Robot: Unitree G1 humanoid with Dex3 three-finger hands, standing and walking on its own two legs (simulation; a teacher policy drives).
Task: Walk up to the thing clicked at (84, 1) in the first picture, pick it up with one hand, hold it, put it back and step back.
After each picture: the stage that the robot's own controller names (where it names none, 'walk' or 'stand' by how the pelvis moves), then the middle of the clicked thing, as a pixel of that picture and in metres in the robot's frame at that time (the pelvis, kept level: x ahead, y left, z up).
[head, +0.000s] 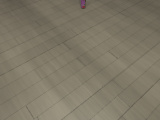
stand; (83, 0) +2.15 -0.11 -0.66
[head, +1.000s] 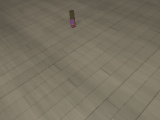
walk; (72, 19) +2.02 +0.19 -0.63
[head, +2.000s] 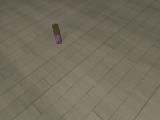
walk; (57, 34) +1.44 +0.33 -0.64
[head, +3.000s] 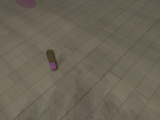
walk; (52, 60) +0.99 +0.29 -0.64
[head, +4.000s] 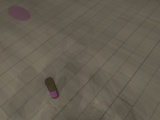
walk; (52, 88) +0.68 +0.26 -0.64
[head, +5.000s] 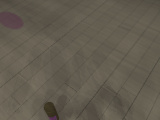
stand; (52, 113) +0.46 +0.22 -0.63
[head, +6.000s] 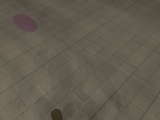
stand; out of the picture +0.44 +0.17 -0.65
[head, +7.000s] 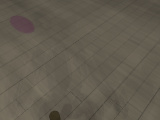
stand; out of the picture +0.43 +0.17 -0.65
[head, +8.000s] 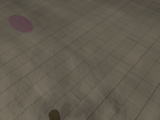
stand; out of the picture +0.44 +0.18 -0.66
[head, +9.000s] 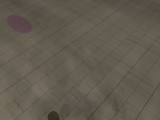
stand; out of the picture +0.43 +0.18 -0.66
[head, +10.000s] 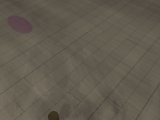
stand; out of the picture +0.43 +0.17 -0.66
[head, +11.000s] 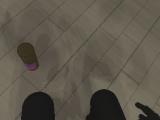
go down; (29, 58) +0.49 +0.20 -0.36
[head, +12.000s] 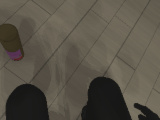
go down; (12, 45) +0.50 +0.22 -0.26
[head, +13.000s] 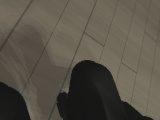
close in; out of the picture +0.48 +0.27 -0.17
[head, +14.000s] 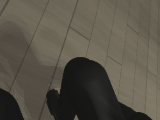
close; out of the picture +0.48 +0.29 -0.16
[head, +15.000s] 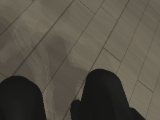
lift; out of the picture +0.40 +0.26 -0.08
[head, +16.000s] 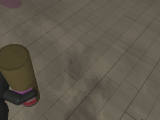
lift; (23, 81) +0.32 +0.17 +0.07
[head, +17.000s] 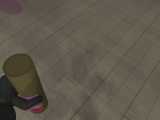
hold; (30, 88) +0.31 +0.16 +0.03
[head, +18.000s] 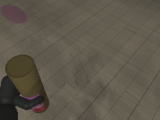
hold; (32, 88) +0.31 +0.16 +0.04
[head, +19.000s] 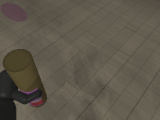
crouch; (30, 83) +0.32 +0.16 +0.05
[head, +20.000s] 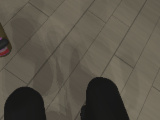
crouch; out of the picture +0.48 +0.21 -0.04
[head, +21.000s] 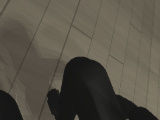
lower; out of the picture +0.45 +0.29 -0.17
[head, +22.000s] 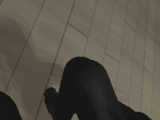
lower; out of the picture +0.47 +0.30 -0.17
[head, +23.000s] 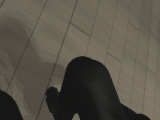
lower; out of the picture +0.46 +0.30 -0.17
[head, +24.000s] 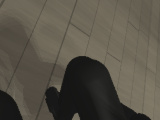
lower; out of the picture +0.46 +0.30 -0.17
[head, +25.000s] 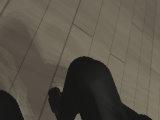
loosen; out of the picture +0.46 +0.29 -0.16
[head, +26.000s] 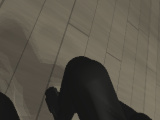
rise; out of the picture +0.45 +0.29 -0.17
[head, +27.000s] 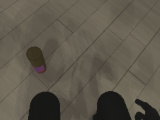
walk; (38, 61) +0.48 +0.20 -0.38
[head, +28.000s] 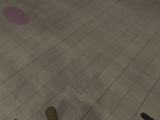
stand; (53, 118) +0.43 +0.17 -0.59
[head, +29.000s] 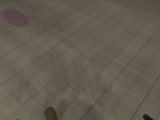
stand; (52, 119) +0.43 +0.18 -0.60
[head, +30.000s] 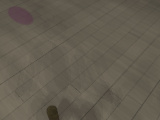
stand; (53, 117) +0.43 +0.18 -0.62
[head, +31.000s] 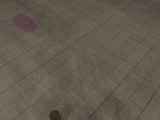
stand; out of the picture +0.44 +0.18 -0.66
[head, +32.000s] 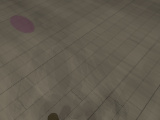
stand; out of the picture +0.42 +0.18 -0.66
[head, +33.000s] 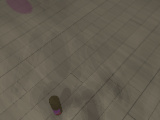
walk; (56, 106) +0.45 +0.17 -0.64
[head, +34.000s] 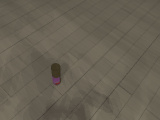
walk; (56, 75) +0.70 +0.12 -0.64
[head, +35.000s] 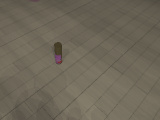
stand; (58, 53) +1.08 +0.16 -0.64
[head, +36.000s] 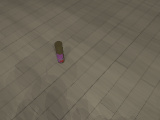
stand; (59, 52) +1.03 +0.19 -0.63
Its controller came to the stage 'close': yes
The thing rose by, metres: 0.68
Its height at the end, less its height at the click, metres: +0.00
